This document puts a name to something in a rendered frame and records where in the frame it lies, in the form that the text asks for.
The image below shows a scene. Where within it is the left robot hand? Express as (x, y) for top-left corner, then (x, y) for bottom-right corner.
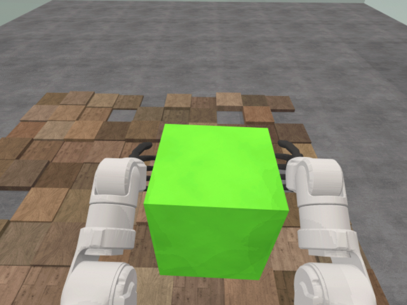
(129, 142), (156, 191)

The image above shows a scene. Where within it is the right robot hand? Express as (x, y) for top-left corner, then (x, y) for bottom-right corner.
(275, 140), (303, 192)

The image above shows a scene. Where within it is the right robot forearm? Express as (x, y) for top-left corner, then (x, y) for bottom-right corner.
(286, 157), (376, 303)

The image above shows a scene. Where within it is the left robot upper arm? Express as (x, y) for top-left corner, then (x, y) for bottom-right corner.
(62, 261), (137, 305)

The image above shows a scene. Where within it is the left robot forearm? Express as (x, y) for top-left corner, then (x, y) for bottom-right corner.
(60, 158), (147, 305)

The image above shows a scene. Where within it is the carton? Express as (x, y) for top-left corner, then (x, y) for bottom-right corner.
(144, 124), (289, 280)

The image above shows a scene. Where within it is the right robot upper arm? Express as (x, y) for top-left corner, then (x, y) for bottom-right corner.
(294, 262), (376, 305)

